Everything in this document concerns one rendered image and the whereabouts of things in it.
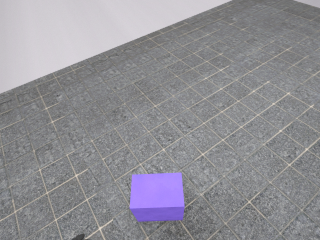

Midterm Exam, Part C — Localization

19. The carton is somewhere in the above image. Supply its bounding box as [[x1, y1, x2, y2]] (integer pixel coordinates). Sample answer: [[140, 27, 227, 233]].
[[129, 172, 185, 222]]

